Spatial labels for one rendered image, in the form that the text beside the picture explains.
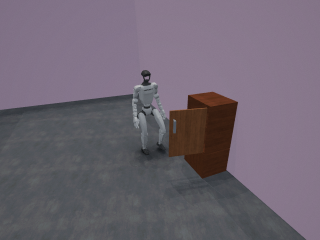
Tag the left robot forearm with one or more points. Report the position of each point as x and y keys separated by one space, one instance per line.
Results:
x=159 y=103

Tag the left robot thigh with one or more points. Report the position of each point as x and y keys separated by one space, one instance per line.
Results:
x=159 y=120

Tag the handle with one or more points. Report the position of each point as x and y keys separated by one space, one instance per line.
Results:
x=174 y=126

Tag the right robot forearm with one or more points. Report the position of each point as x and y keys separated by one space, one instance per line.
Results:
x=134 y=109

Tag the left robot hand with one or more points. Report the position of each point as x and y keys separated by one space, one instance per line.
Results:
x=162 y=112

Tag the robot right upper arm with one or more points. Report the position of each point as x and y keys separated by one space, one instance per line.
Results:
x=136 y=89

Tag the robot left upper arm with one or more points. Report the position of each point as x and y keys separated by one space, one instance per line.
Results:
x=155 y=95

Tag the cupboard door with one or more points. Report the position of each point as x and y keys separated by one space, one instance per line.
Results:
x=190 y=131

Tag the right robot hand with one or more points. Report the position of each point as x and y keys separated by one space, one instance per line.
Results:
x=136 y=122

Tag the right robot shin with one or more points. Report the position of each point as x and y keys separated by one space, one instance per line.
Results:
x=143 y=140

